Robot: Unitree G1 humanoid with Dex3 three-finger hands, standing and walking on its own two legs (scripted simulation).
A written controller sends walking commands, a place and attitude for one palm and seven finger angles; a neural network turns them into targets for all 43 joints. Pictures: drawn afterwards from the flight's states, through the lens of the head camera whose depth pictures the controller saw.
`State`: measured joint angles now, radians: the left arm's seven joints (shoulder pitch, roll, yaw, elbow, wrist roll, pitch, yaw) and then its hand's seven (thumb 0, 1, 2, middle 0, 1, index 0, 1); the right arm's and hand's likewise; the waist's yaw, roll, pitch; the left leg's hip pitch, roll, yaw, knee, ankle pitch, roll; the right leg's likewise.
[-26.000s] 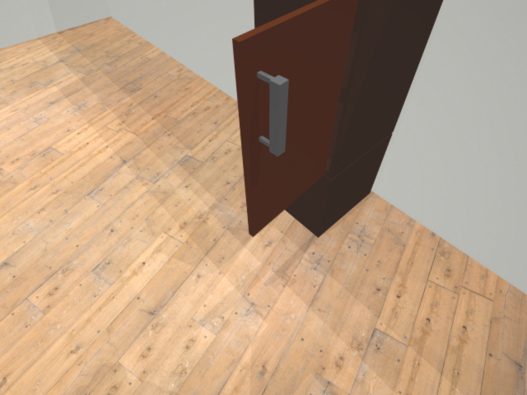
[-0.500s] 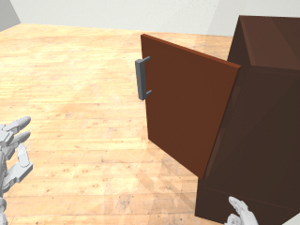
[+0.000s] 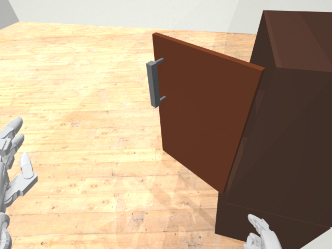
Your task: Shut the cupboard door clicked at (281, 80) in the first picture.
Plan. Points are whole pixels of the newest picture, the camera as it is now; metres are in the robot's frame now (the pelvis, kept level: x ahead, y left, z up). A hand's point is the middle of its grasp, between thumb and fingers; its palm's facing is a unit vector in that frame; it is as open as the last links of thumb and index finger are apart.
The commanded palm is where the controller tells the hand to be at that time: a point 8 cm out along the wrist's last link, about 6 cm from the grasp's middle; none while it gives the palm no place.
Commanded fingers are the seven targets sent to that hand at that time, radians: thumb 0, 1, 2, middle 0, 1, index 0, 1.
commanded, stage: step back with the hand held close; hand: left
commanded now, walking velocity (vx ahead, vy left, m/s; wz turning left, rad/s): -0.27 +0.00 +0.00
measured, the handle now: (158, 83) +0.62 +0.10 +0.09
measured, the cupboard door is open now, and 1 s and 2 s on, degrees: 61 61 61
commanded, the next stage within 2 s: stop stepping back and stand still in 1.56 s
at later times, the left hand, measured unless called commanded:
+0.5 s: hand (14, 191) +0.16 +0.29 +0.16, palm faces +0.38 -0.79 -0.49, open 7.4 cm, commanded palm +0.10 +0.32 +0.17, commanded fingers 0.00 0.90 0.90 -0.20 -0.30 -0.20 -0.30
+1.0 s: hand out of the picture +0.10 +0.29 +0.16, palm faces +0.42 -0.78 -0.46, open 7.4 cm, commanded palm +0.03 +0.33 +0.17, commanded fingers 0.00 0.90 0.90 -0.20 -0.30 -0.20 -0.30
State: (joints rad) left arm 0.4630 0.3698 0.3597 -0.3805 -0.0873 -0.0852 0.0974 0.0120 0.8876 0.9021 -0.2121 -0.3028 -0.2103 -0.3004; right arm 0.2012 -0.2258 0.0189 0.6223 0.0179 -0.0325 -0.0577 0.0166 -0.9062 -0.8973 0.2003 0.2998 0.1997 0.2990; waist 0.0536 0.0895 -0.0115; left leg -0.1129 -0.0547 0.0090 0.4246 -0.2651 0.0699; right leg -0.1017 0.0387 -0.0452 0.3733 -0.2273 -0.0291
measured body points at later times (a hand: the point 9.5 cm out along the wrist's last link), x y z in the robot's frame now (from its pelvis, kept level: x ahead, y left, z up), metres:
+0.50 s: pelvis -0.05 +0.03 -0.01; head -0.04 +0.04 +0.44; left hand +0.14 +0.33 +0.19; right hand +0.13 -0.23 -0.08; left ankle -0.02 +0.07 -0.74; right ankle -0.01 -0.10 -0.74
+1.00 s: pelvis -0.11 +0.03 -0.02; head -0.09 +0.05 +0.42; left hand +0.07 +0.33 +0.18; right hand +0.06 -0.21 -0.09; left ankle -0.02 +0.07 -0.74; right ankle -0.07 -0.11 -0.74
